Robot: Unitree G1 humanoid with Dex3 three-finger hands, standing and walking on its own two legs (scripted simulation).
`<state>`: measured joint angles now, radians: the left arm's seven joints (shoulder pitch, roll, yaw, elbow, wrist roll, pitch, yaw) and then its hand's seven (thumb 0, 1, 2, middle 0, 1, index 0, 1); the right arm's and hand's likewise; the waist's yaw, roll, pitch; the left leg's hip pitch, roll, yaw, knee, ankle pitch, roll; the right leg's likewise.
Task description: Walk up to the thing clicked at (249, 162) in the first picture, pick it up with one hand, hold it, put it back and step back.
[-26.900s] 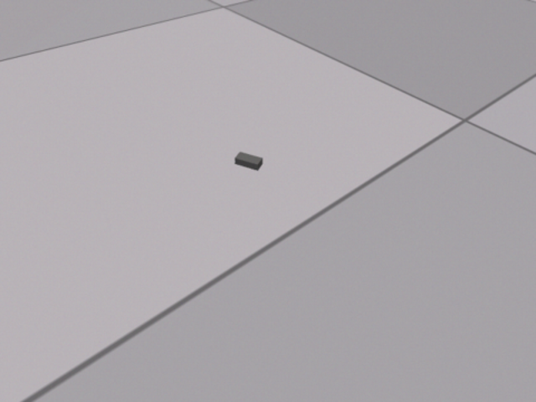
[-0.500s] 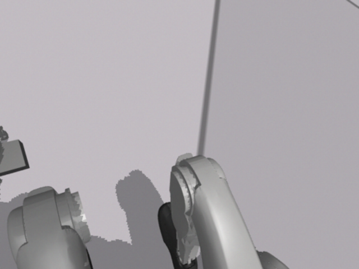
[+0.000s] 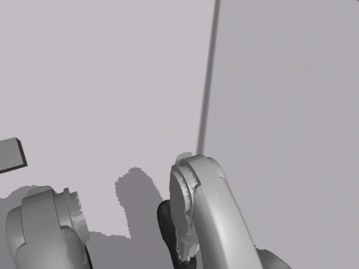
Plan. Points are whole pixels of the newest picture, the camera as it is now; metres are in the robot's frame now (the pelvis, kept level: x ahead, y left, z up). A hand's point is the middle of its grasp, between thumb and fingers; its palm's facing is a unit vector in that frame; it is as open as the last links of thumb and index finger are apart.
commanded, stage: open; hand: left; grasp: from above
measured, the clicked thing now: out of the picture +0.39 +0.32 -0.27
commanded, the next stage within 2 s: withdraw in 0.08 s
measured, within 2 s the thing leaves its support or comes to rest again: neither
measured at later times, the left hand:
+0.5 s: hand out of the picture +0.41 +0.32 -0.19, palm faces -0.28 -0.14 -0.95, open 14.0 cm
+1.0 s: hand out of the picture +0.36 +0.32 -0.08, palm faces -0.51 -0.12 -0.85, open 13.8 cm
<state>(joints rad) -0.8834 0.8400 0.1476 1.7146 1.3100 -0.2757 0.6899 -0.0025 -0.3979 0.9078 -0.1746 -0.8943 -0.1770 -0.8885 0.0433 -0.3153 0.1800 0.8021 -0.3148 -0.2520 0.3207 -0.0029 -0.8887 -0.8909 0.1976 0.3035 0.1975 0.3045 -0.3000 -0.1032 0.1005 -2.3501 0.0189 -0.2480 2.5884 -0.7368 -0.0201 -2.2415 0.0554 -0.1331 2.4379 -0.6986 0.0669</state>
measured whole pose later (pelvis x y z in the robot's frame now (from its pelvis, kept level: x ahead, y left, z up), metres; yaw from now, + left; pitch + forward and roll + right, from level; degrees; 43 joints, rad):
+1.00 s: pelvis -0.02 -0.01 +0.07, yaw +7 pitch +31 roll -6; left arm -0.85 0.65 -0.02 1.38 1.22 -0.25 0.29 0.00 -0.47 0.99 -0.10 -1.00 -0.11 -0.99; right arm 0.13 -0.32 0.05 0.73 -0.11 -0.05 0.13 0.00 -0.89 -0.89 0.20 0.30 0.20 0.30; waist -0.18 -0.02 -0.10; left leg -2.21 0.01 -0.12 2.29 -0.63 -0.02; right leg -2.13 0.01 -0.05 2.23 -0.64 0.03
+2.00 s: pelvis +0.00 -0.01 +0.26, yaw +11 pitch +26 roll -5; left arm 0.01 0.36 0.01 0.25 0.22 0.22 0.06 0.01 0.89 0.90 -0.21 -0.31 -0.21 -0.30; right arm 0.04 -0.26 0.00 0.55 0.03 -0.08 -0.02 0.00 -0.90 -0.89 0.20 0.30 0.20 0.30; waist -0.04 0.01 -0.19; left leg -1.57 0.02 -0.09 1.72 -0.61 -0.01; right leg -1.51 -0.01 -0.05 1.67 -0.62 0.02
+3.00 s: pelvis +0.07 +0.01 +0.42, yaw +14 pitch +10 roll -3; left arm 0.50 0.22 0.03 -0.13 -0.05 0.45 0.03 0.01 0.91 0.90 -0.20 -0.30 -0.20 -0.30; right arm 0.27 -0.22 0.05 0.53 0.00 -0.24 -0.17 0.01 -0.90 -0.89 0.20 0.30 0.20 0.30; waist -0.04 0.04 -0.15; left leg -0.70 0.03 -0.07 1.02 -0.49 -0.01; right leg -0.63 -0.01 -0.06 0.95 -0.48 0.02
